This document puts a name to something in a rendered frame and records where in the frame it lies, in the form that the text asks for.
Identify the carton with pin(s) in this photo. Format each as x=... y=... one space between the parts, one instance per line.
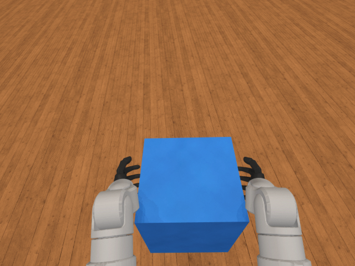
x=190 y=195

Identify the robot left forearm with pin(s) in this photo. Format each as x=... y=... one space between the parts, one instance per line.
x=112 y=220

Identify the robot left hand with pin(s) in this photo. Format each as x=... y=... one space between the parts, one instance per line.
x=122 y=170

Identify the robot right forearm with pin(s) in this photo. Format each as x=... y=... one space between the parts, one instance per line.
x=278 y=224

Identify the robot right hand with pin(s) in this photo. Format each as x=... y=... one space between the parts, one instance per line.
x=255 y=171

